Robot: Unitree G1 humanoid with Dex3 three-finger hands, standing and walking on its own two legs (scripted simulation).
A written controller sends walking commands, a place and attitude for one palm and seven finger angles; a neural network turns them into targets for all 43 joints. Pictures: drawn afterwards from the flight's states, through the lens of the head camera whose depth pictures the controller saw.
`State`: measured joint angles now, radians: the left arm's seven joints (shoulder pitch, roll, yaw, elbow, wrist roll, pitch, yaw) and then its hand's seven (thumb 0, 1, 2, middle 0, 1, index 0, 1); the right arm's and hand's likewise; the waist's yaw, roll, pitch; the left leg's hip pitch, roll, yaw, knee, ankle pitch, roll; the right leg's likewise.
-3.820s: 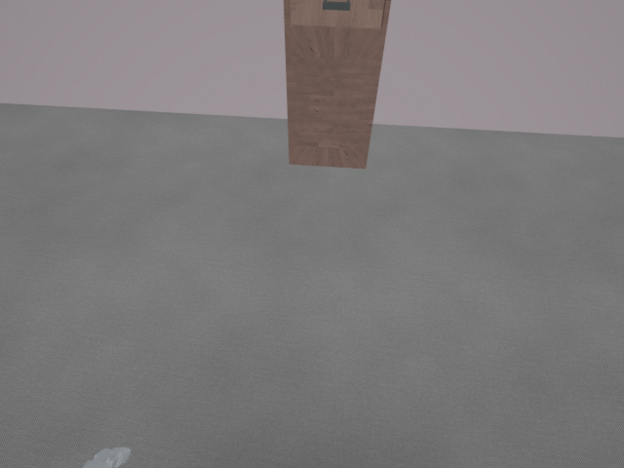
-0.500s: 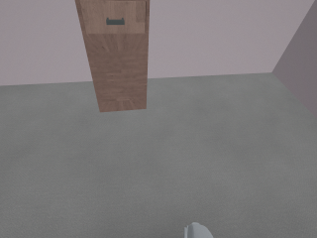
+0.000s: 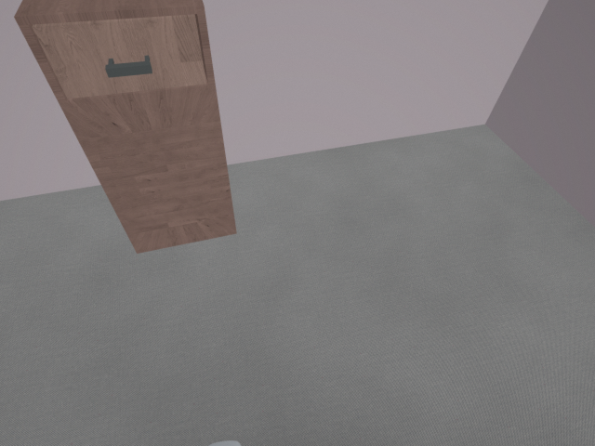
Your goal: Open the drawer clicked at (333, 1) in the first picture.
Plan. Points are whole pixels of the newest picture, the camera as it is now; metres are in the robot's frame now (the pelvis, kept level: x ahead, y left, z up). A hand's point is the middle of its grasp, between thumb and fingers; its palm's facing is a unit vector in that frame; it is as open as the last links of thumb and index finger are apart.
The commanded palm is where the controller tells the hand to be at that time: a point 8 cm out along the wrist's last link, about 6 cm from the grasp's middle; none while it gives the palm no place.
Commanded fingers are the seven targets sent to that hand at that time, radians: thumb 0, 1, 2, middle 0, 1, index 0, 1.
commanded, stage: walk to a spot facing it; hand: left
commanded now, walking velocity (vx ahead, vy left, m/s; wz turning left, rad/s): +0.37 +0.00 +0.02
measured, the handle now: (129, 65) +0.94 +0.46 +0.03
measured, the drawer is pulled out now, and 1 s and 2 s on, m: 0.00 0.00 0.00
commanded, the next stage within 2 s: turn to face it in 0.20 s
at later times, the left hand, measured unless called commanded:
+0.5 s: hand (163, 386) +0.24 +0.23 -0.17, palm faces +0.04 -0.98 -0.19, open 7.4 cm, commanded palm none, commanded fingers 0.00 0.90 0.90 -0.20 -0.30 -0.20 -0.30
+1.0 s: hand (178, 382) +0.24 +0.20 -0.16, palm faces +0.28 -0.93 -0.24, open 7.3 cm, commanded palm none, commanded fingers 0.00 0.90 0.90 -0.20 -0.30 -0.20 -0.30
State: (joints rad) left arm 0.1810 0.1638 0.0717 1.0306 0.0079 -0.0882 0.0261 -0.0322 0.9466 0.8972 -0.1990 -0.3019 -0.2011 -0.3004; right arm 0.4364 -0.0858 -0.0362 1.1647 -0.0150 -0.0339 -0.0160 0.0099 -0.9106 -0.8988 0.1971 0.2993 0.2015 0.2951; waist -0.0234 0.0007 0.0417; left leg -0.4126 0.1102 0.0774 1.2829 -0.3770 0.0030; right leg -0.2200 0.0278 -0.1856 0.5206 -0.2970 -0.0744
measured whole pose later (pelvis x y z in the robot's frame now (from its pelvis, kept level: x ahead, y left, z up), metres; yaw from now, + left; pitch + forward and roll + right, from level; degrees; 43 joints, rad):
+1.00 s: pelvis +0.25 +0.01 +0.01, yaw +13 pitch +0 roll +1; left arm 0.26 0.16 0.04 1.00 0.03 0.00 0.03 0.00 0.92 0.90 -0.20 -0.30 -0.20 -0.30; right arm 0.15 -0.22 -0.06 1.01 -0.01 0.06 0.01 0.01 -0.91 -0.90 0.19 0.30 0.20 0.29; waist 0.03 0.01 0.06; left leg -0.38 0.06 0.06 0.86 -0.43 -0.06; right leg -0.23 -0.11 -0.28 0.49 -0.25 -0.04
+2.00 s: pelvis +0.42 +0.08 +0.01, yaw +20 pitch -1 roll -1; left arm 0.39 0.12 0.03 1.14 0.03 -0.05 0.01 0.00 0.91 0.90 -0.20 -0.30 -0.20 -0.30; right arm 0.20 -0.18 -0.06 1.05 -0.02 -0.02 0.02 0.01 -0.93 -0.90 0.19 0.30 0.20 0.29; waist 0.03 0.01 0.04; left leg -0.44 0.10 0.09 0.68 -0.23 -0.01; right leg -0.04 -0.03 -0.18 0.37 -0.30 0.00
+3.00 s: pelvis +0.44 +0.10 +0.01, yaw +18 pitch +0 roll +0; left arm 0.29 0.18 0.04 1.10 0.03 0.04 0.00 0.01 0.90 0.90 -0.19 -0.30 -0.20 -0.30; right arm 0.31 -0.13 -0.01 1.11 -0.03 0.01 -0.02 0.01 -0.91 -0.90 0.20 0.30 0.20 0.30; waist 0.02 -0.03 -0.03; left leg -0.10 0.00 0.04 0.37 -0.28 0.01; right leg -0.29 -0.03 -0.06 0.67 -0.34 0.00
